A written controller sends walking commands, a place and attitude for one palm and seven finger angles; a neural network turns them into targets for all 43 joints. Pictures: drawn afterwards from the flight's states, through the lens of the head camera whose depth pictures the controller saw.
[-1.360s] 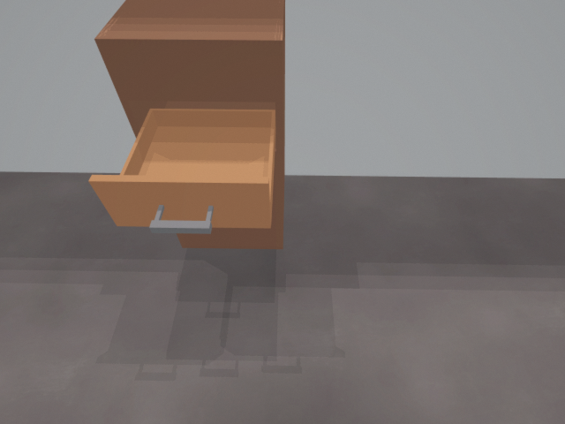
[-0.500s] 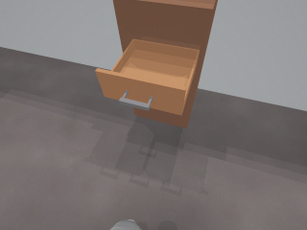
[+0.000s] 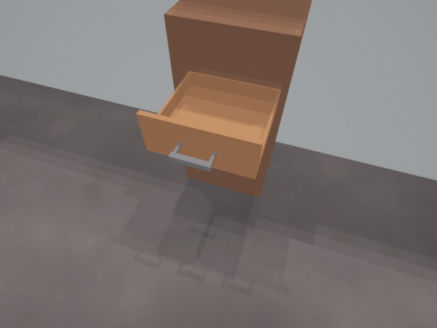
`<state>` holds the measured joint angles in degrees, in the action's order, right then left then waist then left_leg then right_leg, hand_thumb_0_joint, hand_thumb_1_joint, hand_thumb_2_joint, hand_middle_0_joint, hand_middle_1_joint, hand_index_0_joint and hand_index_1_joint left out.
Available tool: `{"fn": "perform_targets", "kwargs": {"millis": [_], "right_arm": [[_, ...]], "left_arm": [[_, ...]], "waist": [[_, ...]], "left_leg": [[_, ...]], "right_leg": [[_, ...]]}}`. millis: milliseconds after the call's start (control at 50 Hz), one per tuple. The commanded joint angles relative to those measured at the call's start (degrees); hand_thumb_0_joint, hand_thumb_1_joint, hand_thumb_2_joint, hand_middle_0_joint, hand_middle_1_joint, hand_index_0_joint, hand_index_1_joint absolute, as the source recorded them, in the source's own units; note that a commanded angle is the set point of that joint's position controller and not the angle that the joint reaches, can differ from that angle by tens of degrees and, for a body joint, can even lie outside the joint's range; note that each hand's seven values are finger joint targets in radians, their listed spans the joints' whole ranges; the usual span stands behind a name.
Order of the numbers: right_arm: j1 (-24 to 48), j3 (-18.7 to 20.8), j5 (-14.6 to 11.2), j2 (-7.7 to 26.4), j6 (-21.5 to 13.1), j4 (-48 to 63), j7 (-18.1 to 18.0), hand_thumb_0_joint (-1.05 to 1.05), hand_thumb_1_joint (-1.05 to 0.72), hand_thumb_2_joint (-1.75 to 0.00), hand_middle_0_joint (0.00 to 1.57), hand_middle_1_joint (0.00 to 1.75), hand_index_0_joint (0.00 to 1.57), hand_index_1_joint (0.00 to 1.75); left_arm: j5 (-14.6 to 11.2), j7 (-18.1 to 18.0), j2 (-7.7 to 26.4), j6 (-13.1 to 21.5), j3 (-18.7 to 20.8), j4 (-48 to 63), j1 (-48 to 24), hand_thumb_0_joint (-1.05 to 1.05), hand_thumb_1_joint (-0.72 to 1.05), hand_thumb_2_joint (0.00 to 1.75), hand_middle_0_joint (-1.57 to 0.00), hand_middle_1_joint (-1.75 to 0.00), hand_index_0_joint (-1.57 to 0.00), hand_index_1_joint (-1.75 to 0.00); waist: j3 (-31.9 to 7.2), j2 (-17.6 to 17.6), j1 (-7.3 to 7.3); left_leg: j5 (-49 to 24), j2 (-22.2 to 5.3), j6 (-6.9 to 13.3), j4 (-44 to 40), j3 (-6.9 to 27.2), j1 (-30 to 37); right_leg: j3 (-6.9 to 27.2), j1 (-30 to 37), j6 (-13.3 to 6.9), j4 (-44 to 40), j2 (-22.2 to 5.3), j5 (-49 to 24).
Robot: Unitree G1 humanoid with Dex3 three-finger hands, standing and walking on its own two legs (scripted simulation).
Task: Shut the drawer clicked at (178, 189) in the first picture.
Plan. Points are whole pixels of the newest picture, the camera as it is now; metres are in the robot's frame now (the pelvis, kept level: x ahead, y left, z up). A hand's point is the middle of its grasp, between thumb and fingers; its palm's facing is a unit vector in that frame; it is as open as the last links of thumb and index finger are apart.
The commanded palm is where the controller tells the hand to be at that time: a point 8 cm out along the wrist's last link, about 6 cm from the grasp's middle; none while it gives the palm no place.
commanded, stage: look at it before walking up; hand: left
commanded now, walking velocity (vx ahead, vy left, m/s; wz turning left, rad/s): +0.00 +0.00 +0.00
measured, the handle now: (193, 156) +0.59 +0.12 -0.14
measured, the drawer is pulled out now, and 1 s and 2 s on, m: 0.30 0.30 0.30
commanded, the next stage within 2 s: turn to face it in 0.48 s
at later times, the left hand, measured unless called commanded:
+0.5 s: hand out of the picture +0.08 +0.21 -0.16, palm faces -0.01 -0.96 -0.28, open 7.4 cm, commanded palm none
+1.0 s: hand out of the picture +0.04 +0.19 -0.18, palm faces -0.06 -0.97 -0.23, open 7.4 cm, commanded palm none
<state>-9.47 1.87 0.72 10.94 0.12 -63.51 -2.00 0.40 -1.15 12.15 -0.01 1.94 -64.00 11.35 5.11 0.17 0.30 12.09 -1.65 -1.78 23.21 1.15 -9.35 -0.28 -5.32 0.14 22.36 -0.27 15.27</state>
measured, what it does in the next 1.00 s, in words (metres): stands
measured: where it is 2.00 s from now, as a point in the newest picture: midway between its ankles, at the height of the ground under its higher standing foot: outside the picture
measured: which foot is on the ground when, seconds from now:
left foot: down 0.00-1.00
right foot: down 0.00-1.00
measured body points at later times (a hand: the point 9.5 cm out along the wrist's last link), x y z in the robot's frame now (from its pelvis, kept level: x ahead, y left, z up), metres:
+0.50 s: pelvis +0.00 +0.00 +0.00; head +0.03 -0.01 +0.45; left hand +0.08 +0.26 -0.14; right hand +0.03 -0.27 -0.15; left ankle +0.01 +0.14 -0.74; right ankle -0.03 -0.12 -0.74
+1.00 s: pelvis -0.01 -0.01 -0.01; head +0.04 -0.01 +0.44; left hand +0.05 +0.24 -0.17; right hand +0.01 -0.26 -0.17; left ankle +0.01 +0.14 -0.74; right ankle -0.03 -0.12 -0.74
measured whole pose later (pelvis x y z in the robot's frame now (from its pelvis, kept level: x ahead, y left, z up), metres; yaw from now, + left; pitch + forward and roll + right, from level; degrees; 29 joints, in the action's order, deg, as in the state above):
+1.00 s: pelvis -0.01 -0.01 -0.01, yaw -6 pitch -1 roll +0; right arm -9.9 3.6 1.0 10.5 1.8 -59.6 -2.7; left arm 1.0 -0.1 11.6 -2.9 4.0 -59.3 11.6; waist 6.9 -0.1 0.2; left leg 16.5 -5.1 -2.8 31.3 -3.8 -14.0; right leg 4.9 -13.0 -0.9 31.8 3.0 18.1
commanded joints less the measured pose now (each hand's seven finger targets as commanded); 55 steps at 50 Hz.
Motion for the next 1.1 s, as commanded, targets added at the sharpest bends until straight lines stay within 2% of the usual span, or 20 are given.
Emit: {"fn": "perform_targets", "kwargs": {"millis": [0, 100, 160, 220, 300, 320, 380, 420, 460, 520, 540, 640, 720, 840, 880, 920, 980, 1020, 1040, 1080], "right_arm": [[-1.93, 1.41, 0.02, 9.16, -1.04, 1.89, -0.2, 0.0, -0.9, -0.9, 0.2, 0.3, 0.2, 0.3], [-2.18, 1.21, 0.12, 10.19, -1.29, 1.54, -0.14, 0.0, -0.9, -0.9, 0.2, 0.3, 0.2, 0.3], [-2.43, 1.17, 0.14, 10.79, -1.33, 1.31, -0.08, 0.0, -0.9, -0.9, 0.2, 0.3, 0.2, 0.3], [-1.95, 1.14, 0.05, 11.51, -1.38, 1.44, -0.1, 0.0, -0.9, -0.9, 0.2, 0.3, 0.2, 0.3], [-1.9, 0.93, 0.21, 11.65, -1.22, 1.19, 0.08, 0.0, -0.9, -0.9, 0.2, 0.3, 0.2, 0.3], [-1.67, 0.95, 0.08, 11.53, -1.17, 1.39, 0.03, 0.0, -0.9, -0.9, 0.2, 0.3, 0.2, 0.3], [-2.13, 0.81, 0.19, 11.41, -1.09, 1.15, 0.09, 0.0, -0.9, -0.9, 0.2, 0.3, 0.2, 0.3], [-1.7, 0.94, 0.06, 11.81, -1.13, 1.38, 0.02, 0.0, -0.9, -0.9, 0.2, 0.3, 0.2, 0.3], [-1.69, 0.89, 0.15, 11.5, -1.07, 1.28, 0.04, 0.0, -0.9, -0.9, 0.2, 0.3, 0.2, 0.3], [-1.06, 1.09, -0.02, 12.0, -1.11, 1.65, -0.08, 0.0, -0.9, -0.9, 0.2, 0.3, 0.2, 0.3], [-1.53, 1.06, 0.09, 11.7, -1.07, 1.4, -0.07, 0.0, -0.9, -0.9, 0.2, 0.3, 0.2, 0.3], [-3.92, 0.83, 0.09, 7.81, -0.18, 1.28, -0.49, 0.0, -0.9, -0.9, 0.2, 0.3, 0.2, 0.3], [-3.42, 1.92, -0.05, 8.43, 0.3, 2.98, -0.9, 0.0, -0.9, -0.9, 0.2, 0.3, 0.2, 0.3], [-3.49, 3.35, 0.07, 8.97, 0.62, 5.66, -1.33, 0.0, -0.9, -0.9, 0.2, 0.3, 0.2, 0.3], [-2.69, 3.56, 0.13, 8.84, 0.72, 6.36, -1.32, 0.0, -0.9, -0.9, 0.2, 0.3, 0.2, 0.3], [-1.86, 3.77, 0.1, 8.35, 0.76, 7.37, -1.21, 0.0, -0.9, -0.9, 0.2, 0.3, 0.2, 0.3], [-2.43, 3.65, 0.06, 7.05, 0.73, 7.88, -1.09, 0.0, -0.9, -0.9, 0.2, 0.3, 0.2, 0.3], [-2.19, 3.48, -0.07, 5.9, 0.66, 8.15, -0.96, 0.0, -0.9, -0.9, 0.2, 0.3, 0.2, 0.3], [-3.38, 3.42, -0.09, 5.74, 0.6, 7.72, -0.96, 0.0, -0.9, -0.9, 0.2, 0.3, 0.2, 0.3], [-4.07, 3.43, -0.01, 6.27, 0.41, 7.41, -0.98, 0.0, -0.9, -0.9, 0.2, 0.3, 0.2, 0.3]], "left_arm": [[0.16, -0.35, 9.65, 1.1, 1.66, 2.53, -0.46, 0.0, 0.9, 0.9, -0.2, -0.3, -0.2, -0.3], [0.06, -0.26, 10.89, 1.25, 1.78, 2.95, -2.13, 0.0, 0.9, 0.9, -0.2, -0.3, -0.2, -0.3], [0.02, -0.27, 11.64, 1.28, 1.77, 3.45, -3.19, 0.0, 0.9, 0.9, -0.2, -0.3, -0.2, -0.3], [0.06, -0.21, 12.27, 1.39, 1.8, 3.65, -3.33, 0.0, 0.9, 0.9, -0.2, -0.3, -0.2, -0.3], [-0.05, -0.14, 12.18, 1.24, 1.53, 3.5, -4.1, 0.0, 0.9, 0.9, -0.2, -0.3, -0.2, -0.3], [0.03, -0.15, 12.3, 1.33, 1.58, 3.56, -3.61, 0.0, 0.9, 0.9, -0.2, -0.3, -0.2, -0.3], [-0.05, -0.14, 11.83, 1.16, 1.31, 3.37, -3.97, 0.0, 0.9, 0.9, -0.2, -0.3, -0.2, -0.3], [0.02, -0.16, 12.34, 1.38, 1.41, 3.38, -3.53, 0.0, 0.9, 0.9, -0.2, -0.3, -0.2, -0.3], [-0.06, -0.18, 11.83, 1.25, 1.26, 3.08, -3.61, 0.0, 0.9, 0.9, -0.2, -0.3, -0.2, -0.3], [0.04, -0.19, 12.29, 1.48, 1.47, 3.08, -2.84, 0.0, 0.9, 0.9, -0.2, -0.3, -0.2, -0.3], [-0.01, -0.25, 11.87, 1.39, 1.32, 2.8, -3.11, 0.0, 0.9, 0.9, -0.2, -0.3, -0.2, -0.3], [-0.03, -0.44, 8.67, 0.18, 1.26, 2.46, -0.58, 0.0, 0.9, 0.9, -0.2, -0.3, -0.2, -0.3], [0.25, -0.11, 9.02, -0.67, 2.45, 3.76, 0.61, 0.0, 0.9, 0.9, -0.2, -0.3, -0.2, -0.3], [0.68, 0.39, 8.47, -1.53, 3.56, 6.58, 0.95, 0.0, 0.9, 0.9, -0.2, -0.3, -0.2, -0.3], [0.82, 0.57, 8.24, -1.78, 3.79, 7.41, 1.2, 0.0, 0.9, 0.9, -0.2, -0.3, -0.2, -0.3], [0.88, 0.6, 8.22, -1.69, 3.9, 8.06, 1.85, 0.0, 0.9, 0.9, -0.2, -0.3, -0.2, -0.3], [1.02, 0.48, 9.33, -1.66, 4.23, 8.88, 1.15, 0.0, 0.9, 0.9, -0.2, -0.3, -0.2, -0.3], [0.97, 0.25, 9.66, -1.5, 4.27, 8.99, 1.05, 0.0, 0.9, 0.9, -0.2, -0.3, -0.2, -0.3], [0.91, 0.16, 9.84, -1.55, 4.32, 9.19, 0.18, 0.0, 0.9, 0.9, -0.2, -0.3, -0.2, -0.3], [0.85, 0.23, 9.35, -1.71, 4.32, 9.81, -0.9, 0.0, 0.9, 0.9, -0.2, -0.3, -0.2, -0.3]], "waist": [[-3.28, 0.66, -0.52], [-4.96, -0.12, -0.35], [-5.03, 0.58, -0.47], [-4.5, -0.55, -0.22], [-3.76, 0.45, -0.48], [-3.98, -1.01, -0.33], [-4.21, 0.22, -0.71], [-4.34, -1.5, -0.45], [-4.72, 0.55, -0.77], [-4.48, -1.83, -0.57], [-4.86, -0.65, -0.91], [-4.46, -0.62, -1.19], [-4.44, -0.59, -0.87], [-4.58, 0.6, -1.03], [-3.51, 1.54, -0.6], [-4.29, -0.01, -0.22], [-4.66, -3.2, -0.45], [-5.36, -6.28, -0.44], [-5.65, -5.63, -1.02], [-5.55, -3.89, -1.38]], "left_leg": [[-10.77, -4.12, 1.92, -3.92, 2.65, 2.6], [-14.04, -4.34, 1.83, -4.1, 2.52, 3.34], [-15.2, -4.38, 1.72, -4.29, 2.54, 3.11], [-15.04, -4.49, 1.74, -4.47, 2.53, 3.68], [-13.42, -4.44, 1.47, -5.26, 2.38, 3.09], [-13.23, -4.57, 1.56, -4.87, 2.3, 3.88], [-13.11, -4.58, 1.4, -5.26, 2.19, 3.5], [-13.5, -4.64, 1.52, -4.95, 2.32, 4.36], [-12.95, -4.57, 1.39, -5.04, 2.09, 4.17], [-13.53, -4.75, 1.55, -4.7, 2.1, 5.31], [-13.76, -4.73, 1.48, -4.49, 1.92, 5.01], [-13.56, -5.13, 0.84, -1.46, -0.03, 5.15], [-10.93, -6.01, 1.13, 1.25, -1.35, 4.81], [-7.36, -7.96, 2.46, 2.97, -0.82, 2.39], [-3.59, -8.16, 2.76, 2.83, -0.59, 0.46], [-0.68, -7.34, 2.5, 4.05, -1.17, 0.23], [1.81, -4.72, 1.54, 7.3, -3.11, -1.82], [1.34, -2.89, 0.89, 9.15, -4.13, -0.52], [0.73, -3.04, 0.86, 8.86, -3.91, -0.6], [-2.63, -4.4, 1.2, 6.8, -3.35, 1.83]], "right_leg": [[3.73, -1.75, -2.05, -4.98, -5.19, -10.56], [3.28, 0.22, -2.22, -4.78, -5.59, -13.98], [3.39, 1.08, -2.27, -4.76, -5.51, -14.92], [3.52, 0.38, -2.32, -5.33, -5.45, -14.74], [3.65, 0.32, -2.17, -5.98, -5.66, -13.16], [3.7, -0.39, -2.14, -6.25, -5.39, -12.89], [3.66, 0.06, -2.04, -6.23, -5.51, -12.5], [3.84, -0.54, -2.09, -6.3, -5.32, -13.43], [3.97, -0.15, -2.04, -6.3, -5.49, -13.07], [4.04, -1.22, -2.05, -6.52, -5.33, -14.2], [3.64, -0.44, -2.01, -6.48, -5.64, -14.56], [4.83, -2.66, -1.88, -3.95, -5.21, -17.56], [6.62, -5.94, -2.38, -0.43, -4.18, -17.64], [7.76, -9.02, -2.72, 4.43, -2.67, -16.42], [8.49, -10.07, -2.87, 5.16, -2.32, -14.1], [10.37, -10.41, -3.22, 4.53, -2.48, -12.98], [14.23, -9.64, -4.56, 1.9, -5.16, -13.61], [16.31, -9.53, -5.5, 0.47, -6.4, -16.49], [16.01, -9.05, -5.71, 0.69, -6.77, -17.65], [13.82, -10.9, -4.74, 2.45, -5.11, -18.42]]}}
